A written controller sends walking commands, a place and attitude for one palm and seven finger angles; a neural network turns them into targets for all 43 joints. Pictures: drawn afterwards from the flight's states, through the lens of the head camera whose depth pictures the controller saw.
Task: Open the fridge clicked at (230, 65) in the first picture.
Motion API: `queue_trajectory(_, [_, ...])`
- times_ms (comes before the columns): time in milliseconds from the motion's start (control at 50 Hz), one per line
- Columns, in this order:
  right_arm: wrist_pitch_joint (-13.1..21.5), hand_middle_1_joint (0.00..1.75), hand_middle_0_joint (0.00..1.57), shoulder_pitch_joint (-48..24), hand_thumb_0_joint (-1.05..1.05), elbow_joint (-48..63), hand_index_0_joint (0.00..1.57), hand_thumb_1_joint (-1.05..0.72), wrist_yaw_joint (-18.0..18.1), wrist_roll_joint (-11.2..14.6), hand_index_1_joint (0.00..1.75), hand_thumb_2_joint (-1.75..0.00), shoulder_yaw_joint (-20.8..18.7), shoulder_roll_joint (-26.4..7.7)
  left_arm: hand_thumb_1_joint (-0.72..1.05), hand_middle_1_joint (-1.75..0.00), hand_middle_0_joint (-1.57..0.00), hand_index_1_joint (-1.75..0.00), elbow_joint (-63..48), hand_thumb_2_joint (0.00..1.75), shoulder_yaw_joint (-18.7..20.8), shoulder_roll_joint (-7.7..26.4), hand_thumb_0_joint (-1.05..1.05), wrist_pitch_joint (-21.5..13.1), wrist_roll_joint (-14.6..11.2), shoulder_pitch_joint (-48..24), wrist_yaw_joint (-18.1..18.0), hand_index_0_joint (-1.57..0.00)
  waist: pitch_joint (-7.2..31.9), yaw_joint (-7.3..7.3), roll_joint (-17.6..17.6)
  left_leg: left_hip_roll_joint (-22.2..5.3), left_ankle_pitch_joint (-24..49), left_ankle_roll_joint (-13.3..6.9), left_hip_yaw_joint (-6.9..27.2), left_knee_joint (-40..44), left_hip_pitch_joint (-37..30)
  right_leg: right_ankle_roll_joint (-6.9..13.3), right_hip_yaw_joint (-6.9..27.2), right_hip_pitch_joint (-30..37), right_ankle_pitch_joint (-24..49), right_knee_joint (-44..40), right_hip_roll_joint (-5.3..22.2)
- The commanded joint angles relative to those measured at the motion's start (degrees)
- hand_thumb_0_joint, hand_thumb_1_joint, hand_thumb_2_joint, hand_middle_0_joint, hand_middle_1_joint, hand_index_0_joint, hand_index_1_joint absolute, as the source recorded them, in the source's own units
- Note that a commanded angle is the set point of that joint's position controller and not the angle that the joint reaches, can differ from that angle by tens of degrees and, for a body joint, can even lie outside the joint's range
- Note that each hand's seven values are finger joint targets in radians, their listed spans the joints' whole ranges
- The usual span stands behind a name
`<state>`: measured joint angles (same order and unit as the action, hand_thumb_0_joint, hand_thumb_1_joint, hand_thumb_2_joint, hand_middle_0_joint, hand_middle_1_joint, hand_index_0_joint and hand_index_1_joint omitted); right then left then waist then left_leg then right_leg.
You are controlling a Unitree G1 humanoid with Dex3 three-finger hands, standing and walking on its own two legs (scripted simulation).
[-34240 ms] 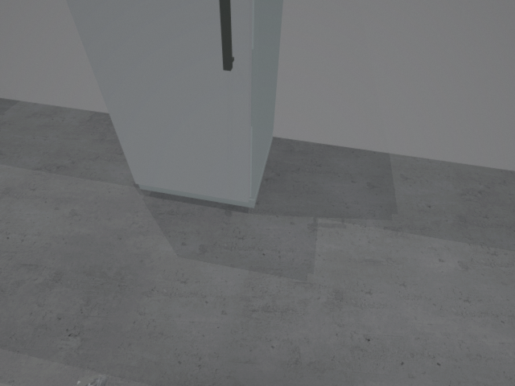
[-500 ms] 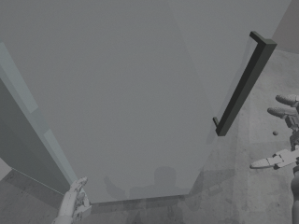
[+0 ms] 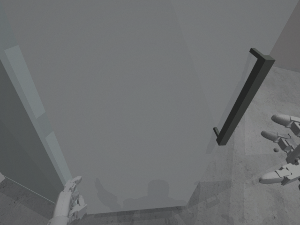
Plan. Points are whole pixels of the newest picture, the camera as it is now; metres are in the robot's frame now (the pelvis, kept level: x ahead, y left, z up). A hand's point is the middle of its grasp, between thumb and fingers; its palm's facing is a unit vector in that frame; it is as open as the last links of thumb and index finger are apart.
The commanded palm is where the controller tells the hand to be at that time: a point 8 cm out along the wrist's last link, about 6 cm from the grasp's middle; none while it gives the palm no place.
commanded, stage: draw the hand back to the body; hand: right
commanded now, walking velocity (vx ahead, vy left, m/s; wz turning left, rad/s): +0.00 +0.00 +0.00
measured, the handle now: (235, 103) +0.40 -0.23 +0.17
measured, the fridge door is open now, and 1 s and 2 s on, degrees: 61 61 61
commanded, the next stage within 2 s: step back with the hand held close in 1.32 s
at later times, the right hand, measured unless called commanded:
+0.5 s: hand (294, 168) +0.20 -0.28 +0.17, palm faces +0.50 +0.80 -0.32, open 13.1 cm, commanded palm +0.15 -0.31 +0.18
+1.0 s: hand (292, 170) +0.20 -0.28 +0.16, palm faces +0.46 +0.81 -0.37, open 8.3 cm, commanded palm +0.15 -0.32 +0.18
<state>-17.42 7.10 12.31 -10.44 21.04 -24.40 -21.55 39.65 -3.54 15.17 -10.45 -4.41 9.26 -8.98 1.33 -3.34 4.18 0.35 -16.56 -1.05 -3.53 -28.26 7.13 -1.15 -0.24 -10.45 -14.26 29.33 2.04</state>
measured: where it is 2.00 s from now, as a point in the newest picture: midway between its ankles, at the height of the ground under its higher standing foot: outside the picture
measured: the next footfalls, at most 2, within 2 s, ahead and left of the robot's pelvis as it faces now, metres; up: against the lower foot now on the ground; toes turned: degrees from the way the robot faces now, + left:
none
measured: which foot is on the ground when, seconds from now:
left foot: down 0.00-1.00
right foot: down 0.00-1.00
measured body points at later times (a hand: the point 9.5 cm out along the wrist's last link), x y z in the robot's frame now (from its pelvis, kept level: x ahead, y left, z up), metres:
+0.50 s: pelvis -0.01 -0.01 +0.01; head -0.03 +0.01 +0.45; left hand +0.18 +0.21 -0.08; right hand +0.17 -0.32 +0.19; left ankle -0.01 +0.10 -0.74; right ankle +0.02 -0.13 -0.74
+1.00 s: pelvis +0.01 -0.02 +0.01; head -0.02 +0.00 +0.46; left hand +0.19 +0.21 -0.07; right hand +0.17 -0.32 +0.18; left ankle -0.01 +0.10 -0.74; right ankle +0.02 -0.13 -0.74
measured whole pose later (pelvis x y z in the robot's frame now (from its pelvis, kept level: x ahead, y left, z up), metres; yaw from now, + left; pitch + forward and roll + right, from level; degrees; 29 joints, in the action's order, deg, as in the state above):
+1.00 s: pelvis +0.01 -0.02 +0.01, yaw +2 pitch -7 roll +1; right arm 4.9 26.1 21.7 7.3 4.4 -18.9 -19.5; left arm 39.8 -0.3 13.6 -8.6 0.5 10.2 -5.3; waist -3.0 -4.1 3.2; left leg -0.3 -12.6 0.3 -1.5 -19.7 0.6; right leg 0.3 -2.4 -4.0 -11.9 22.5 1.3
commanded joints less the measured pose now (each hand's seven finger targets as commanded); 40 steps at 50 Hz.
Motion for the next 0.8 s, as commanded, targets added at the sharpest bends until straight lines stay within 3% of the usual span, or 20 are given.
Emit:
queue_trajectory(0, [3.3,1.15,0.25,-6.2,0.00,11.5,0.25,0.55,0.5,1.7,1.15,-0.20,-7.6,-11.4,0.90,-0.30,-0.20,-0.30,-10.5,0.90,2.7,6.2,0.00,-3.7,0.1,-9.8,0.3,-0.20,5.6,-1.38,-4.9,-0.7,15.0,2.2,2.3,5.1,1.0,2.1,0.4,3.1,10.7,-3.2,-1.5])
queue_trajectory(120, [3.4,1.15,0.25,-8.8,0.00,17.0,0.25,0.55,1.7,-0.2,1.15,-0.20,-5.1,-10.8,0.90,-0.30,-0.20,-0.30,-11.0,0.90,2.6,5.9,0.00,-4.1,0.2,-10.1,0.1,-0.20,3.2,-0.93,0.3,0.1,8.7,1.2,1.8,6.4,3.0,2.1,0.3,4.5,9.1,-4.4,-1.6])
queue_trajectory(220, [4.9,1.04,0.24,-8.9,0.00,17.8,0.24,0.37,1.5,-0.5,1.04,-0.29,-4.8,-10.9,0.90,-0.30,-0.20,-0.30,-10.1,0.90,2.3,5.9,0.00,-4.9,0.6,-9.9,-0.4,-0.20,2.9,-0.76,0.1,0.5,6.5,1.0,1.2,7.2,2.7,2.1,0.8,5.2,8.1,-5.3,-1.7])
queue_trajectory(240, [10.8,1.02,0.24,-7.1,0.00,21.3,0.24,0.33,11.0,-10.5,1.02,-0.31,-8.6,-19.5,0.90,-0.30,-0.20,-0.30,-10.4,0.90,3.6,5.9,0.00,-5.6,3.5,-9.2,0.8,-0.20,-3.3,-1.52,3.4,-0.9,5.5,0.4,3.8,11.2,4.1,1.3,-0.8,2.1,6.4,-4.7,-2.1])
queue_trajectory(260, [13.5,1.00,0.24,-2.0,0.00,17.6,0.24,0.30,13.9,-11.2,1.00,-0.32,-3.6,-11.5,0.90,-0.30,-0.20,-0.30,-9.2,0.90,3.1,5.3,0.00,-5.4,4.2,-9.1,1.4,-0.20,-3.5,-0.22,3.4,-1.2,5.1,0.0,2.7,11.1,4.1,1.1,-1.1,2.4,5.5,-4.9,-2.3])
queue_trajectory(280, [15.3,0.98,0.24,1.6,0.00,16.1,0.24,0.26,15.7,-12.5,0.98,-0.34,-2.4,-9.9,0.90,-0.30,-0.20,-0.30,-8.9,0.90,3.3,5.0,0.00,-4.9,4.4,-8.0,1.9,-0.20,-3.7,-0.08,-0.4,-0.9,4.2,0.2,2.2,11.1,3.6,1.3,-1.1,3.1,4.8,-5.7,-1.9])
queue_trajectory(340, [19.8,0.92,0.24,1.9,0.00,19.6,0.24,0.15,17.8,-14.4,0.92,-0.39,-1.0,-9.8,0.90,-0.30,-0.20,-0.30,-8.9,0.90,4.2,5.4,0.00,-4.4,4.7,-7.6,2.5,-0.20,0.3,0.06,-1.8,-0.5,2.7,0.5,1.9,11.4,1.3,2.0,-1.7,5.6,3.7,-7.3,-1.5])
queue_trajectory(380, [21.7,0.87,0.23,1.4,0.00,19.5,0.23,0.08,18.7,-15.4,0.87,-0.43,-0.2,-9.4,0.90,-0.30,-0.20,-0.30,-8.9,0.90,4.4,5.2,0.00,-4.3,4.7,-7.8,2.5,-0.20,1.1,0.13,-0.5,-0.1,2.3,0.5,1.9,11.6,1.0,2.2,-1.9,6.8,3.4,-8.5,-1.4])
queue_trajectory(420, [22.9,0.83,0.23,2.6,0.00,18.5,0.23,0.01,19.3,-16.0,0.83,-0.46,0.4,-8.8,0.90,-0.30,-0.20,-0.30,-8.7,0.90,4.3,5.1,0.00,-4.2,4.8,-7.7,2.5,-0.20,-0.4,0.02,-1.0,0.2,1.9,0.5,1.7,11.9,0.7,2.2,-1.8,6.7,3.1,-9.5,-1.3])
queue_trajectory(500, [24.7,0.75,0.23,4.8,0.00,19.0,0.23,-0.14,19.6,-16.7,0.75,-0.53,0.1,-8.9,0.90,-0.30,-0.20,-0.30,-8.3,0.90,4.7,5.0,0.00,-3.7,4.9,-7.8,2.5,-0.20,0.6,-0.42,-1.1,0.2,4.4,0.3,1.5,11.8,-1.4,2.2,-1.6,7.9,5.7,-10.5,-1.1])
queue_trajectory(640, [25.8,0.60,0.22,10.1,0.00,19.7,0.22,-0.39,19.3,-16.7,0.60,-0.65,-1.9,-10.0,0.90,-0.30,-0.20,-0.30,-8.4,0.90,5.2,4.9,0.00,-2.6,5.1,-7.8,2.9,-0.20,0.0,-1.07,-1.3,0.4,8.2,0.1,1.5,11.7,-3.7,2.0,-1.6,7.5,9.6,-10.7,-1.0])
queue_trajectory(680, [25.9,0.55,0.22,12.0,0.00,19.9,0.22,-0.47,19.2,-16.7,0.55,-0.69,-1.3,-8.9,0.90,-0.30,-0.20,-0.30,-8.5,0.90,5.1,4.5,0.00,-2.5,5.1,-7.4,3.2,-0.20,-0.2,-1.09,0.5,0.3,9.4,0.1,1.4,11.3,-3.8,1.7,-1.8,7.5,11.0,-10.7,-0.8])
queue_trajectory(720, [26.0,0.51,0.21,12.8,0.00,20.1,0.21,-0.54,19.1,-16.6,0.51,-0.73,-1.6,-9.0,0.90,-0.30,-0.20,-0.30,-8.7,0.90,5.4,4.7,0.00,-2.2,5.1,-7.1,3.3,-0.20,-0.5,-0.98,-1.2,0.4,9.9,0.2,1.4,11.3,-3.7,1.7,-1.6,7.3,11.6,-10.7,-0.7])
queue_trajectory(780, [25.8,0.45,0.21,13.3,0.00,20.7,0.21,-0.65,18.8,-16.5,0.45,-0.78,-0.9,-8.3,0.90,-0.30,-0.20,-0.30,-8.9,0.90,5.4,4.7,0.00,-1.9,4.9,-7.1,3.4,-0.20,-1.3,-0.66,-0.1,0.5,10.0,0.2,1.5,11.6,-3.1,1.6,-1.8,7.6,11.9,-10.6,-0.5])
